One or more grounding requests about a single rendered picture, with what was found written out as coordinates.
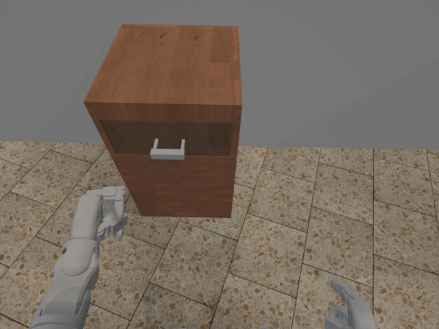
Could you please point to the cabinet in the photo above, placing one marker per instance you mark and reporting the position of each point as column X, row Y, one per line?
column 172, row 73

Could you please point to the robot right hand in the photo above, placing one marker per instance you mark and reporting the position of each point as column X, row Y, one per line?
column 358, row 315

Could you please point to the left robot forearm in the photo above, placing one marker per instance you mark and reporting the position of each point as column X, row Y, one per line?
column 65, row 305

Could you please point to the robot left hand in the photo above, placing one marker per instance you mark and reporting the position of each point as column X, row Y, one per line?
column 89, row 213

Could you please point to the handle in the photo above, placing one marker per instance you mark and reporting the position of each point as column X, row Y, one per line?
column 168, row 154

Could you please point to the drawer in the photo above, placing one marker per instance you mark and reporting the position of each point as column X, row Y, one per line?
column 201, row 138

